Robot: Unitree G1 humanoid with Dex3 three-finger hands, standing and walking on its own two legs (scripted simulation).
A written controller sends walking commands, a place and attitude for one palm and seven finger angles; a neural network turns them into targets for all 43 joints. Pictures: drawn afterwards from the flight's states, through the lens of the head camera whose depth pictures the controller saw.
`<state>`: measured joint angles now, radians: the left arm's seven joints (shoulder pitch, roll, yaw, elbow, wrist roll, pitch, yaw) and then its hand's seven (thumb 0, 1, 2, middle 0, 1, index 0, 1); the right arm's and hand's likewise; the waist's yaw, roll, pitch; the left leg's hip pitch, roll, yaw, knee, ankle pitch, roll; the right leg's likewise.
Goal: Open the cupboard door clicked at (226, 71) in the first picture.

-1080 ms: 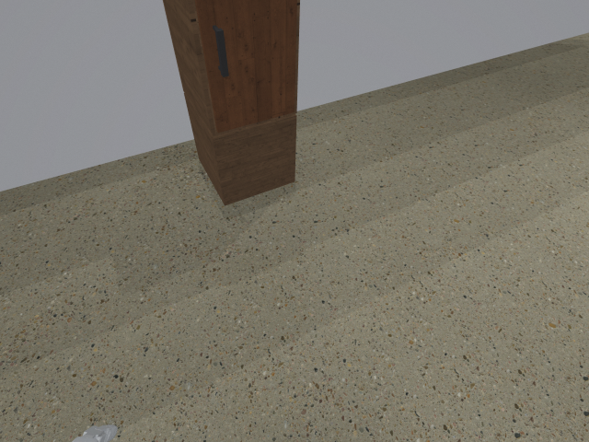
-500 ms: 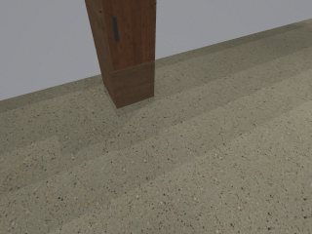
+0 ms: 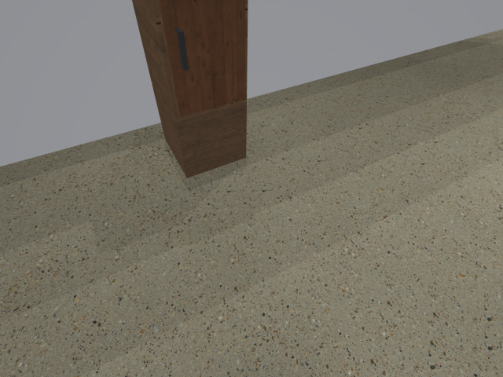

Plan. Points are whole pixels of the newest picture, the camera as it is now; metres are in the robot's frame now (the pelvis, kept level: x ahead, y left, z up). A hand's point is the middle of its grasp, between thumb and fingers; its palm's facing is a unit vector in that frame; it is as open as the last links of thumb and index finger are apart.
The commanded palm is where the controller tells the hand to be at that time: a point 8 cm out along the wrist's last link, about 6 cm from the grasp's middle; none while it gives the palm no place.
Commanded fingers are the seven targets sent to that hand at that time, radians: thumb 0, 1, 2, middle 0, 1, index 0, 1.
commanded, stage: look at it before walking up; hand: left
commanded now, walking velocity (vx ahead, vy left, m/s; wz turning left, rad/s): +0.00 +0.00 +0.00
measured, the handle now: (181, 48) +1.24 +0.34 -0.04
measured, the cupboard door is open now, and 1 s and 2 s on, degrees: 0 0 0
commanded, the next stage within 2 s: walk to a spot facing it in 0.36 s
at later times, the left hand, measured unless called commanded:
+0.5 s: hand out of the picture +0.07 +0.25 -0.16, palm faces -0.04 -0.94 -0.34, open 7.4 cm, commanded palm none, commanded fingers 0.00 0.90 0.90 -0.20 -0.30 -0.20 -0.30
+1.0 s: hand out of the picture +0.06 +0.14 -0.17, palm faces -0.14 -0.98 -0.16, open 7.4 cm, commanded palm none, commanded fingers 0.00 0.90 0.90 -0.20 -0.30 -0.20 -0.30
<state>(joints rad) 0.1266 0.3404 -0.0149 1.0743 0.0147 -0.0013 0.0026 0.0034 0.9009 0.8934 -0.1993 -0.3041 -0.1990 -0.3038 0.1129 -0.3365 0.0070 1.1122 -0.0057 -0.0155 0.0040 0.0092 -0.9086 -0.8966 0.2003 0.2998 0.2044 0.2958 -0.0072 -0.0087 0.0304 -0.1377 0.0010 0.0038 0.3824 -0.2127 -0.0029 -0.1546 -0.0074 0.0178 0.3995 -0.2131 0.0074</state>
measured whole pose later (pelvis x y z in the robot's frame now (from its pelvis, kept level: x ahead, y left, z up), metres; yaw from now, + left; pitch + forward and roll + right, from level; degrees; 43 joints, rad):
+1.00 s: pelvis +0.10 -0.03 +0.00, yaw -12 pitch +0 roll +0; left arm 0.46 0.13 0.01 1.07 0.03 -0.05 0.00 0.00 0.90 0.89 -0.20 -0.30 -0.20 -0.30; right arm 0.19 -0.21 -0.05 1.02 -0.02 0.00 0.02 0.01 -0.91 -0.90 0.20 0.30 0.20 0.30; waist 0.02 0.01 0.03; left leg -0.57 0.11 0.06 1.04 -0.25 -0.05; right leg -0.09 0.04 0.03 0.38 -0.29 -0.05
